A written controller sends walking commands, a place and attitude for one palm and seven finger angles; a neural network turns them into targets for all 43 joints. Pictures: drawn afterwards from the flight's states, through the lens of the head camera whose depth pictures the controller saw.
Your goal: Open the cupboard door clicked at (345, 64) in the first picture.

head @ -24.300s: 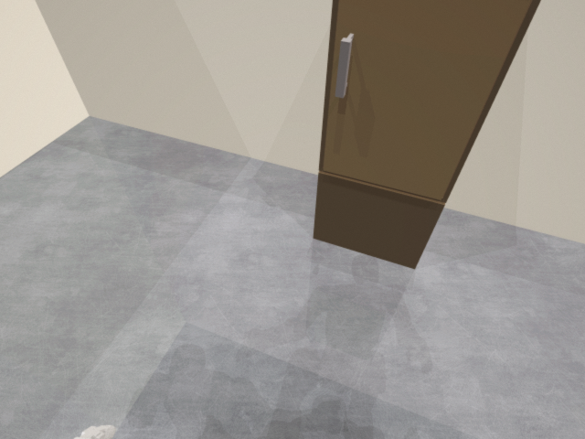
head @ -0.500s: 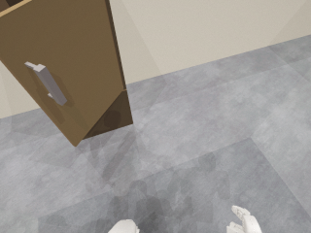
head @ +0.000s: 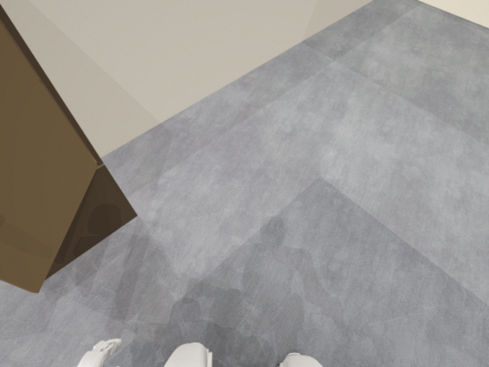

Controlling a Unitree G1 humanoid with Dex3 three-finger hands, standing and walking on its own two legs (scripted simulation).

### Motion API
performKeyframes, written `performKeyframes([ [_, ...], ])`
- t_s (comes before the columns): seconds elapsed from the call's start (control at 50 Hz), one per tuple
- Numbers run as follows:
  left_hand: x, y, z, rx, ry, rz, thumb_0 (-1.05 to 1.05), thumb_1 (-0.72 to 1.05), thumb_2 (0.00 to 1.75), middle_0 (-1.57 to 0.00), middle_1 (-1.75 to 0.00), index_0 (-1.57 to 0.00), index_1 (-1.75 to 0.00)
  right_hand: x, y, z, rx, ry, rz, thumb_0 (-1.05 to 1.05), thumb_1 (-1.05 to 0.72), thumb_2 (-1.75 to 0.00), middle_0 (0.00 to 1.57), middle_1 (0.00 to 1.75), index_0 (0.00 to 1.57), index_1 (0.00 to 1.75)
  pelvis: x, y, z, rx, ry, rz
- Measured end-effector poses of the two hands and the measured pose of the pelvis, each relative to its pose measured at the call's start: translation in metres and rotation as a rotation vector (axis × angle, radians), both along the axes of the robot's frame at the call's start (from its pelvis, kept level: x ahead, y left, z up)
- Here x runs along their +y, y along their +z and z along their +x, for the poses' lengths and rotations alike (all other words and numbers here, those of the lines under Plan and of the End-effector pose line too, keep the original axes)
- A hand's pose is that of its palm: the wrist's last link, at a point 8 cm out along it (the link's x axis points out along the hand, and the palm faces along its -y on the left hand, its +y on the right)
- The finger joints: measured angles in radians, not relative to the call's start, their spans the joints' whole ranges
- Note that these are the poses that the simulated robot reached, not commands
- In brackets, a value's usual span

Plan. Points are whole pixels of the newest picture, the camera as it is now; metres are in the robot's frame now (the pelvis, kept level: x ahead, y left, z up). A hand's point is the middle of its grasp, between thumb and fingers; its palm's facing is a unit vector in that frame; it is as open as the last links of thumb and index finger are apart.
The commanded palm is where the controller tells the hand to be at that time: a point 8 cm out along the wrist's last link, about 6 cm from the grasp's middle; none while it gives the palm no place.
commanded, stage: walk to a spot facing it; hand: left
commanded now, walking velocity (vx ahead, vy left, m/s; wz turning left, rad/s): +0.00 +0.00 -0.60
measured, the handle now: out of the picture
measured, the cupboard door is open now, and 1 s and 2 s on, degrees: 42 42 42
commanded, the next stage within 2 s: turn to face it in 1.54 s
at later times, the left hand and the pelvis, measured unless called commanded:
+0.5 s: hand (181, 327) +0.19 +0.13 -0.15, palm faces -0.29 -0.92 -0.25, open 7.3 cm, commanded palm none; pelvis +0.05 -0.04 +0.01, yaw -18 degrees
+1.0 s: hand (258, 215) +0.43 -0.01 -0.14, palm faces -0.60 -0.77 -0.20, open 7.4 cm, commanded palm none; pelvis +0.22 -0.11 +0.01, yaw -37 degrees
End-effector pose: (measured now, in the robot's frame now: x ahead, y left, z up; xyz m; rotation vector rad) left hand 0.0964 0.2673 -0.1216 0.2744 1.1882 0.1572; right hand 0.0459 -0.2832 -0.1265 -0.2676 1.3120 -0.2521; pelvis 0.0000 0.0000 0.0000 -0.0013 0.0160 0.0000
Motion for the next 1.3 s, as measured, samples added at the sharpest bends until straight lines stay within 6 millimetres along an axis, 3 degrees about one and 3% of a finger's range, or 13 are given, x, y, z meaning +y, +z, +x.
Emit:
performKeyframes([
  [0.14,-0.012,-0.016,0.033,0.021,-0.090,-0.074,0.00,0.91,0.90,-0.20,-0.30,-0.21,-0.30,0.018,0.010,-0.018,-0.064,-0.074,-0.019,0.00,-0.91,-0.90,0.19,0.30,0.20,0.29,0.013,-0.002,0.009,0.020,-0.094,-0.014],
  [0.26,-0.034,-0.001,0.069,-0.008,-0.151,-0.102,0.01,0.91,0.90,-0.20,-0.30,-0.20,-0.30,0.033,0.016,-0.047,0.001,-0.129,0.033,0.00,-0.90,-0.90,0.20,0.30,0.20,0.30,0.001,0.012,0.019,0.021,-0.161,-0.024],
  [0.42,-0.080,0.002,0.109,-0.051,-0.283,-0.059,0.00,0.91,0.90,-0.20,-0.30,-0.20,-0.30,0.011,-0.014,-0.072,0.032,-0.282,0.108,0.00,-0.90,-0.90,0.20,0.30,0.21,0.30,-0.030,-0.003,0.035,0.015,-0.270,-0.007],
  [0.5,-0.088,0.008,0.103,0.003,-0.282,-0.042,0.00,0.91,0.90,-0.20,-0.30,-0.20,-0.30,-0.006,-0.007,-0.047,0.007,-0.313,0.104,0.00,-0.90,-0.90,0.20,0.30,0.20,0.30,-0.036,0.007,0.051,0.009,-0.309,0.000],
  [0.64,-0.084,0.002,0.098,0.171,-0.294,-0.047,0.00,0.91,0.90,-0.20,-0.30,-0.21,-0.30,-0.029,0.018,0.040,-0.178,-0.326,0.061,0.00,-0.91,-0.90,0.20,0.30,0.20,0.29,-0.042,0.016,0.095,0.014,-0.407,0.021],
  [0.72,-0.077,-0.015,0.120,0.240,-0.304,-0.051,0.00,0.91,0.90,-0.20,-0.30,-0.21,-0.30,-0.036,0.020,0.088,-0.281,-0.320,0.004,0.00,-0.91,-0.90,0.20,0.30,0.20,0.30,-0.041,0.003,0.133,0.018,-0.467,-0.004],
  [0.78,-0.084,-0.021,0.157,0.251,-0.357,-0.046,0.01,0.91,0.90,-0.20,-0.30,-0.20,-0.30,-0.034,0.022,0.094,-0.295,-0.351,-0.018,0.00,-0.90,-0.90,0.20,0.30,0.20,0.30,-0.046,0.001,0.153,0.007,-0.514,-0.002],
  [0.84,-0.109,-0.014,0.211,0.192,-0.415,-0.061,0.01,0.91,0.90,-0.20,-0.30,-0.20,-0.30,-0.025,0.023,0.080,-0.225,-0.410,0.005,0.00,-0.90,-0.90,0.20,0.30,0.20,0.30,-0.058,0.010,0.171,0.009,-0.546,0.002],
  [0.9,-0.148,-0.003,0.268,0.110,-0.488,-0.086,0.01,0.91,0.90,-0.19,-0.30,-0.20,-0.30,-0.015,0.020,0.056,-0.123,-0.487,0.049,0.00,-0.90,-0.90,0.20,0.30,0.20,0.30,-0.072,0.017,0.189,0.016,-0.583,0.000],
  [1.02,-0.253,0.011,0.373,-0.026,-0.678,-0.102,0.01,0.91,0.90,-0.19,-0.30,-0.20,-0.30,-0.001,0.005,0.005,0.067,-0.678,0.144,0.00,-0.90,-0.90,0.20,0.30,0.20,0.30,-0.116,0.012,0.225,0.012,-0.653,0.011],
  [1.1,-0.324,0.008,0.426,-0.146,-0.763,-0.103,0.00,0.91,0.90,-0.19,-0.30,-0.20,-0.30,-0.008,-0.015,-0.016,0.181,-0.764,0.210,0.00,-0.90,-0.90,0.20,0.30,0.20,0.30,-0.159,-0.008,0.245,-0.008,-0.675,0.027],
  [1.18,-0.358,0.011,0.437,-0.141,-0.762,-0.097,0.00,0.91,0.90,-0.19,-0.30,-0.20,-0.30,-0.046,-0.014,0.008,0.177,-0.799,0.202,0.01,-0.91,-0.90,0.20,0.30,0.20,0.29,-0.186,-0.002,0.265,-0.016,-0.695,0.007],
  [1.3,-0.374,0.008,0.428,0.014,-0.733,-0.088,0.00,0.92,0.90,-0.20,-0.30,-0.20,-0.30,-0.126,0.005,0.099,-0.032,-0.784,0.123,0.01,-0.91,-0.90,0.19,0.30,0.20,0.29,-0.225,0.018,0.304,0.004,-0.739,0.018],
])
